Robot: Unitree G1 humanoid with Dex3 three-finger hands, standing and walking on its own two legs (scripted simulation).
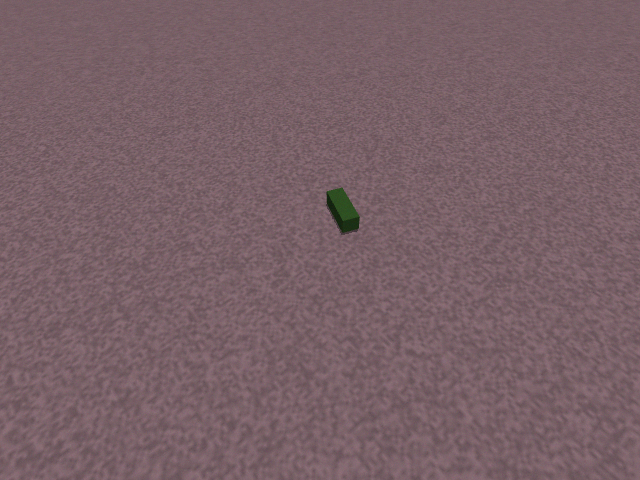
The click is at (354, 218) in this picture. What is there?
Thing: lying carton
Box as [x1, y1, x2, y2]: [327, 188, 359, 232]
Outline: 327,191 327,204 342,232 358,228 359,216 342,188
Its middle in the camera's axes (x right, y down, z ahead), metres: +0.10 -0.16 +1.78
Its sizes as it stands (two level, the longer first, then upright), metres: 0.206 0.077 0.074
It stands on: the floor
